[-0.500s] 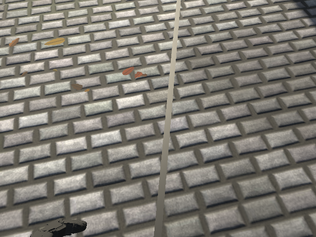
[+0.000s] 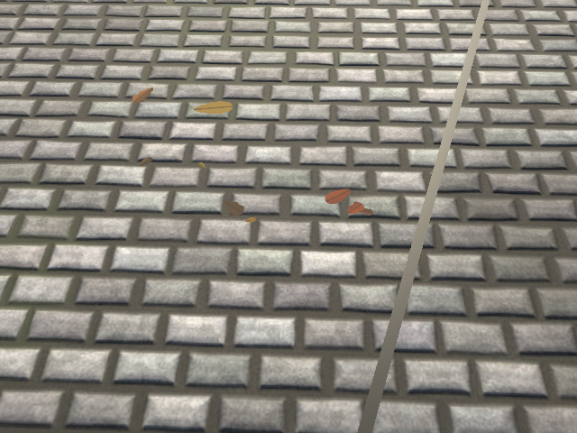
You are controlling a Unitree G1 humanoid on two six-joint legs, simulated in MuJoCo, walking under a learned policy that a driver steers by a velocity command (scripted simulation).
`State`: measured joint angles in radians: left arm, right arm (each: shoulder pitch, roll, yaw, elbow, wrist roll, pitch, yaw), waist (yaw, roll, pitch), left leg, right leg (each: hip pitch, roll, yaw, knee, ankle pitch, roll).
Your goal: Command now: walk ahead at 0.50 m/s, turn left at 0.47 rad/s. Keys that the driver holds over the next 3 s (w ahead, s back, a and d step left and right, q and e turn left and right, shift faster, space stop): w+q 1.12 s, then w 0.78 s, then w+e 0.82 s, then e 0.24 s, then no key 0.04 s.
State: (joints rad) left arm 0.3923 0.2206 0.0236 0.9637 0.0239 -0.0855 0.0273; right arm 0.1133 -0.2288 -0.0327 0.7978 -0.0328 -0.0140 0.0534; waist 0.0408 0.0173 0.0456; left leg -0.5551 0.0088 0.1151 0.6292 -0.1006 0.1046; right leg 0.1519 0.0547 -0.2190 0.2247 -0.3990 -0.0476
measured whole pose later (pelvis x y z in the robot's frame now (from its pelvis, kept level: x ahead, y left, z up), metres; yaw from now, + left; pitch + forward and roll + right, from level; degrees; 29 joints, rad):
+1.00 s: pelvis +0.52 +0.09 +0.01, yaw +36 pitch +2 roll -2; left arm 0.40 0.26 0.04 0.87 0.02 -0.08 0.00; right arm 0.05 -0.27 -0.04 0.67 -0.04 0.01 0.08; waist 0.07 0.03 0.05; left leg -0.60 0.05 0.06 0.69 -0.11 0.07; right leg 0.07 -0.02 -0.26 0.26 -0.34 0.02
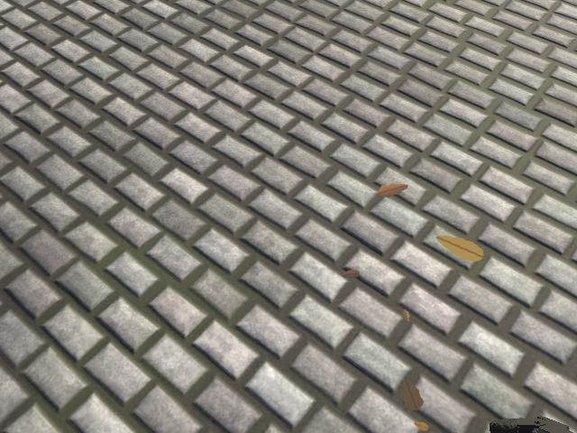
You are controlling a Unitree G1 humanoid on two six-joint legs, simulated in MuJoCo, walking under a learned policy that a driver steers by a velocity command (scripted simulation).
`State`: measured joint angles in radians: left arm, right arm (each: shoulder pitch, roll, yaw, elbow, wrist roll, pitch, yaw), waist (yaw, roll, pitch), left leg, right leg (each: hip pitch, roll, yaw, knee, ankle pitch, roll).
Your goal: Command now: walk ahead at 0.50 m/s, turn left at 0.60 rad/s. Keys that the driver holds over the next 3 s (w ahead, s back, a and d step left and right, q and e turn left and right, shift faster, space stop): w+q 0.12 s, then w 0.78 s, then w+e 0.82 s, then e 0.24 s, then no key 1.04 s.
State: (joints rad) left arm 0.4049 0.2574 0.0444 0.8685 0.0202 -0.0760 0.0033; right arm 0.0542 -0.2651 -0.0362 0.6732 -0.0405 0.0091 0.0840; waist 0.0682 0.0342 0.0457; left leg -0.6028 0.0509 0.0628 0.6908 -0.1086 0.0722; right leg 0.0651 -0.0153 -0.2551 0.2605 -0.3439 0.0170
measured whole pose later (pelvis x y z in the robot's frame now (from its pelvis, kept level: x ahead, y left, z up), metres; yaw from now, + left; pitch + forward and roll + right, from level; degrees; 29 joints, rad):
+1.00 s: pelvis +0.55 +0.06 +0.01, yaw +10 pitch +1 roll -1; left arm 0.43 0.22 0.04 0.95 0.00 -0.08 -0.02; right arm 0.12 -0.25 -0.01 0.82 -0.03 -0.03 0.03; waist 0.05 0.04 0.04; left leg -0.61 0.10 0.00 0.73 -0.06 0.00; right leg -0.02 0.08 -0.05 0.22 -0.21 -0.07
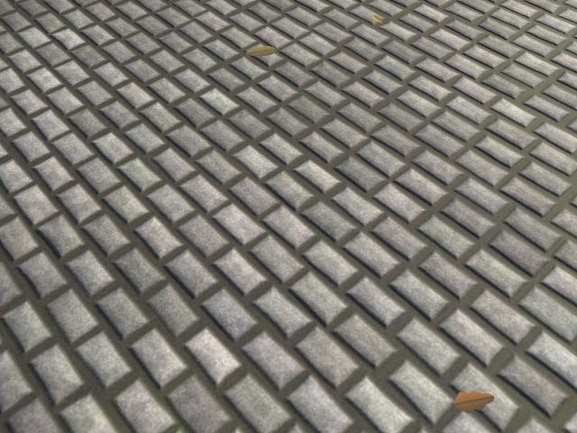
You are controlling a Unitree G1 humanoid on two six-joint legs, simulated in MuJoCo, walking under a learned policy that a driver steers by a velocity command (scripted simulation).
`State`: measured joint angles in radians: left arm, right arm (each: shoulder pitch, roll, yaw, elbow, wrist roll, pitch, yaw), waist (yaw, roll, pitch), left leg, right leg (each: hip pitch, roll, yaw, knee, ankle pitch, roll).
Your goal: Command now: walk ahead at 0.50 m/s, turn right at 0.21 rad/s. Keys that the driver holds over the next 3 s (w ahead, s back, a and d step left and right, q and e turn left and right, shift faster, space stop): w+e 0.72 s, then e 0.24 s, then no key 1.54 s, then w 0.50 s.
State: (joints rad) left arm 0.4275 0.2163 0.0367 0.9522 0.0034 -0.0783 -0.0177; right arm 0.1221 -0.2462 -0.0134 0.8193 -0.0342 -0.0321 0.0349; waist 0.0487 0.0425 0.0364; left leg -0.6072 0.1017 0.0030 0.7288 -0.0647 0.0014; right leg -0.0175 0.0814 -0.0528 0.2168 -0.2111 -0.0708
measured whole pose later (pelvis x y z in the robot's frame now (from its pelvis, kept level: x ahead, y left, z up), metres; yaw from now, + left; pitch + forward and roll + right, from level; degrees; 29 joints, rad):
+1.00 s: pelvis +0.46 -0.09 +0.00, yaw -34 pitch +1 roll +0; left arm 0.31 0.27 0.07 0.85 0.00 -0.01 0.00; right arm 0.11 -0.26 -0.04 0.77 -0.03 0.00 -0.01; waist 0.04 0.04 0.10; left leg -0.65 0.09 -0.04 0.97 -0.23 -0.06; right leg -0.18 0.15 0.07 0.37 -0.20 -0.13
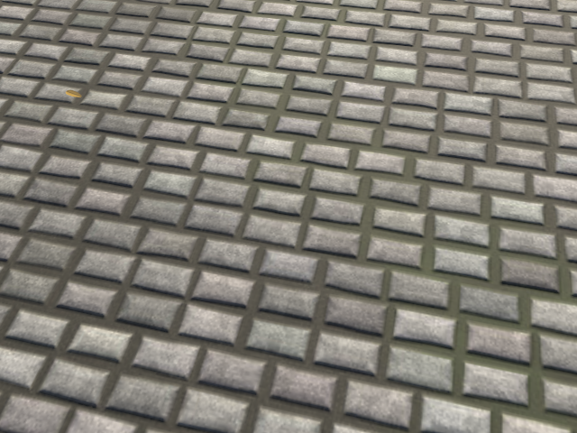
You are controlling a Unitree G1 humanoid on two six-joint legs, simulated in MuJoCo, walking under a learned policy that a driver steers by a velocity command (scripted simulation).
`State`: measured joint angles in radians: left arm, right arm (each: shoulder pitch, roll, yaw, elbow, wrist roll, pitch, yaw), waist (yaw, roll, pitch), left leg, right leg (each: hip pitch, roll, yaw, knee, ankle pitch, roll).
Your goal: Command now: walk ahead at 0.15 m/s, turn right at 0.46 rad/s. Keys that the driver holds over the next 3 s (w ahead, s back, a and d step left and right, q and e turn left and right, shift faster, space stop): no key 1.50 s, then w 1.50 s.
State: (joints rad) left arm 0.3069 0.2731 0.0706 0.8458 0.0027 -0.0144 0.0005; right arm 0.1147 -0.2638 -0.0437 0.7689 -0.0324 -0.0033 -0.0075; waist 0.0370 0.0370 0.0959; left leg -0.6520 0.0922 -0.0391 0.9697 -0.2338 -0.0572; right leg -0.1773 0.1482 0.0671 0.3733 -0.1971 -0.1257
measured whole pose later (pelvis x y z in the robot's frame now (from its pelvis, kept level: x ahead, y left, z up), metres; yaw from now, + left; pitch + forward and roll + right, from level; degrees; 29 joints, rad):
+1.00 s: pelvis +0.10 +0.01 +0.00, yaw -4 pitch -2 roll +0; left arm 0.26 0.19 -0.01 1.11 0.01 -0.01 0.04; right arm 0.26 -0.21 0.00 1.09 -0.01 0.01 -0.02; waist -0.02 0.01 0.02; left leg -0.22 -0.01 0.00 0.37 -0.13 0.01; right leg -0.08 0.05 0.05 0.37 -0.26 -0.04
